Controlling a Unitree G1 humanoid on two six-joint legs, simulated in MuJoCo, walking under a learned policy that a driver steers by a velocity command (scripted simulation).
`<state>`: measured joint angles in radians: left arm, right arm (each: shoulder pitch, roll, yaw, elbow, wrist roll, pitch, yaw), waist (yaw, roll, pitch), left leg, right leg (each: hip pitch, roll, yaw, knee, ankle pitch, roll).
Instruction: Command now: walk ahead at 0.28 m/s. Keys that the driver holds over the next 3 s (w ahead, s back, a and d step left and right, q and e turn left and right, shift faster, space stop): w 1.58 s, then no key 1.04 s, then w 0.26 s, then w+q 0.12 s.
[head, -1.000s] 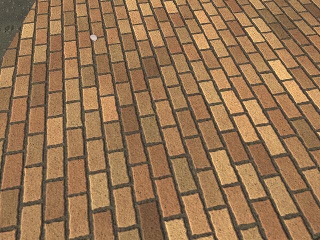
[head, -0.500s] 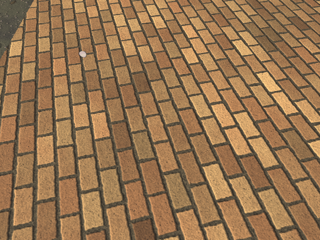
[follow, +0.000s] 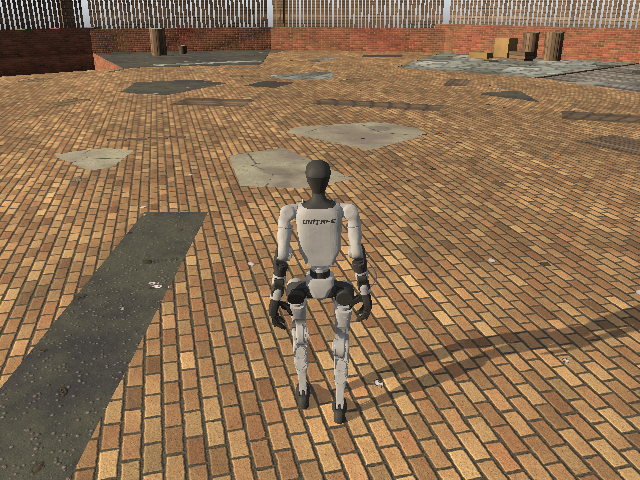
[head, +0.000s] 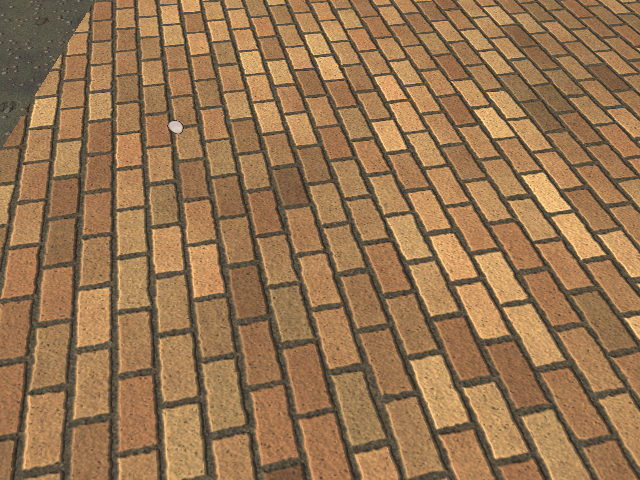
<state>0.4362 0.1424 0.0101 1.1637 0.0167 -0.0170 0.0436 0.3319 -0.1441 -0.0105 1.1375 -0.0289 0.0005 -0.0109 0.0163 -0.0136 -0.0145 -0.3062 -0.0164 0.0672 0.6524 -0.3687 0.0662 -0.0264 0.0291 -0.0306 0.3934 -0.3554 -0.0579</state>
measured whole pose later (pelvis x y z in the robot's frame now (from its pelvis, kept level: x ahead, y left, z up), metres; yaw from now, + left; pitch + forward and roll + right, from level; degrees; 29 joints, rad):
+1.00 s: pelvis +0.49 +0.02 +0.01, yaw +0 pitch +0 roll -1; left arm 0.44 0.16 0.04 1.08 0.01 -0.10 0.00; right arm 0.13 -0.20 -0.05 0.93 -0.03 -0.04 0.03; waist 0.03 0.04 0.04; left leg -0.64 0.12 0.01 0.86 -0.08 0.03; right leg -0.02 0.10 -0.10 0.21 -0.19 -0.10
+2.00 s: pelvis +0.97 +0.04 +0.00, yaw +1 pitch -1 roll +0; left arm 0.24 0.16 0.01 1.03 0.02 -0.07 0.02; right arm 0.23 -0.17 -0.04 1.03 -0.03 0.00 -0.03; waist 0.00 0.03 0.08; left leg -0.36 0.02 -0.02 0.83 -0.42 0.01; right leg -0.29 0.05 -0.11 0.38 -0.09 -0.10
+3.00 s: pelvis +1.09 +0.03 +0.00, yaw +2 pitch +0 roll +0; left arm 0.30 0.18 0.06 1.02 0.02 -0.09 0.00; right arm 0.45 -0.18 -0.05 1.13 -0.02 -0.04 -0.01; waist 0.00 0.04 0.00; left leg -0.20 0.01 -0.02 0.77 -0.44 0.07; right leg -0.23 0.01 -0.11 0.52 -0.28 -0.07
